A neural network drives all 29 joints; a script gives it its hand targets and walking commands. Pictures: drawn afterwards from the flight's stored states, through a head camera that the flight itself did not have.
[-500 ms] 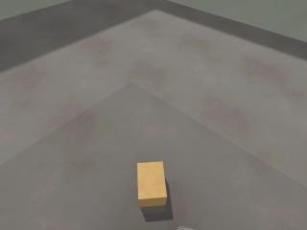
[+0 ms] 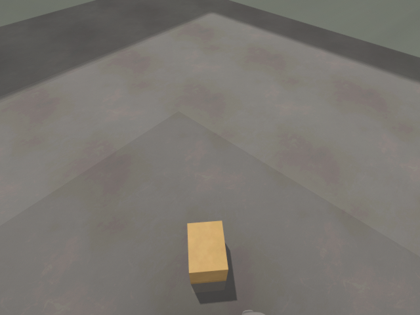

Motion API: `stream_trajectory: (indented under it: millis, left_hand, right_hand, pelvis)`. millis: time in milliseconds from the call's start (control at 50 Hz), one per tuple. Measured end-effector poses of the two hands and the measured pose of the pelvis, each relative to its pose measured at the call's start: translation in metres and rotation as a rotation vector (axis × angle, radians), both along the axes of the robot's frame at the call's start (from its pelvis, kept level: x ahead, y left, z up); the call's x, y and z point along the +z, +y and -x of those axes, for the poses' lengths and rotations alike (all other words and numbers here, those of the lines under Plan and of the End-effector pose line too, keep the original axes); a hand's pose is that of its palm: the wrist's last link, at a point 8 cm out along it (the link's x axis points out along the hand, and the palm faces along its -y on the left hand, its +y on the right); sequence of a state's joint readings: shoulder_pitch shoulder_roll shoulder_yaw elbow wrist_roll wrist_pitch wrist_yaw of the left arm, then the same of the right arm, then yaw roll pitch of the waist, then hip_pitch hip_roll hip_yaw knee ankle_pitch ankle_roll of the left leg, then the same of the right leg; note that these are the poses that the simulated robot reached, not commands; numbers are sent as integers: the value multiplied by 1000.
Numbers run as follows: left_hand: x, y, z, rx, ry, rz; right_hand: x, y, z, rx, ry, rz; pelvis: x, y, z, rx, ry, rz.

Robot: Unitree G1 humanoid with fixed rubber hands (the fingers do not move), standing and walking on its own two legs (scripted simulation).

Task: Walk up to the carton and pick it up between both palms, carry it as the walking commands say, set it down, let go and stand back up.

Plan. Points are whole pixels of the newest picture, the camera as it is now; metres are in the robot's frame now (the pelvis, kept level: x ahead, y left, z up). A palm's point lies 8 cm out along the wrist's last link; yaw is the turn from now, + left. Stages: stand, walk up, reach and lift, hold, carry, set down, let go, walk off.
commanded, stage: walk up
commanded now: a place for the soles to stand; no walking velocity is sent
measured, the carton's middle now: (206, 251) +0.51 +0.01 -0.65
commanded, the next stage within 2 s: none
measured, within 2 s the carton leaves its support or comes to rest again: neither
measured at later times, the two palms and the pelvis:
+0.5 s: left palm out of the picture +0.09 +0.33 -0.09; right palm out of the picture +0.07 -0.34 -0.09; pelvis +0.00 +0.00 +0.00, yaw +0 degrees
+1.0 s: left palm out of the picture +0.09 +0.33 -0.09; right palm out of the picture +0.07 -0.34 -0.09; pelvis +0.00 -0.01 +0.00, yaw +0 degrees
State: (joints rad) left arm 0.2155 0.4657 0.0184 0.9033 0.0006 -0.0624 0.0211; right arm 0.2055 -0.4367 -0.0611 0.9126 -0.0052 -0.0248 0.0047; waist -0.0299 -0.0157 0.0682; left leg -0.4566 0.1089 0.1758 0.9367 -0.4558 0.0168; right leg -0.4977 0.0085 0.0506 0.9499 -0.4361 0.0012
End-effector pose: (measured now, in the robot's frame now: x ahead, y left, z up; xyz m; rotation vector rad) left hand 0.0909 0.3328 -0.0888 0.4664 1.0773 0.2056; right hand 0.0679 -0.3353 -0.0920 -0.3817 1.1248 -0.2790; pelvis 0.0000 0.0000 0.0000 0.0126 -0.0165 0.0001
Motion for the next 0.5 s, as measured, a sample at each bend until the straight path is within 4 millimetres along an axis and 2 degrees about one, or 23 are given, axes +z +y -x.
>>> stream_trajectory:
  millis: [500]
  left_hand:
    - [1, -2, -1, 3, 3, -4]
  right_hand:
    - [-1, -2, 0, -1, 6, -2]
  pelvis:
    - [0, -2, -1, 0, 2, -2]
